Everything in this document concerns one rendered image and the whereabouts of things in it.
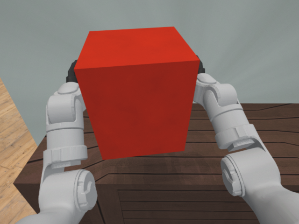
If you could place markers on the robot right forearm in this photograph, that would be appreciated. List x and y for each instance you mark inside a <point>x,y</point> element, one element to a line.
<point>233,131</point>

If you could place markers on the pedestal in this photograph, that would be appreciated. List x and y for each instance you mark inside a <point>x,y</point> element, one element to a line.
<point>183,187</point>

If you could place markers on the robot left upper arm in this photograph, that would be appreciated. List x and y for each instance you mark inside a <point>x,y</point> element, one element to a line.
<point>64,198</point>

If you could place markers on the carton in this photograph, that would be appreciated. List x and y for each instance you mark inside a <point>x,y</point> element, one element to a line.
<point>138,87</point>

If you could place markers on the robot right upper arm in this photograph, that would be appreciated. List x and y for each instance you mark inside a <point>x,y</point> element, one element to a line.
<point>252,175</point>

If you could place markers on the robot left hand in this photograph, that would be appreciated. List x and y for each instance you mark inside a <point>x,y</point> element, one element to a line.
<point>71,74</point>

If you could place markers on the robot right hand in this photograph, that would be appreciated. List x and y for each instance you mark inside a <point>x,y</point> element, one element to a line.
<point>201,69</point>

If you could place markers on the robot left forearm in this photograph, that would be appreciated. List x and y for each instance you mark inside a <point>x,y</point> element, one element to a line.
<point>64,128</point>

